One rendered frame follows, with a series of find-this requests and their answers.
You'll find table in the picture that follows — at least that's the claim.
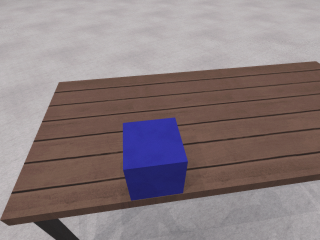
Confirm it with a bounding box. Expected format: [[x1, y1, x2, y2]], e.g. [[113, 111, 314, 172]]
[[0, 61, 320, 240]]

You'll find carton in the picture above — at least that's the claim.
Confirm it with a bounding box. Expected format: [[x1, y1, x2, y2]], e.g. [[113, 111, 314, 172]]
[[123, 117, 188, 201]]

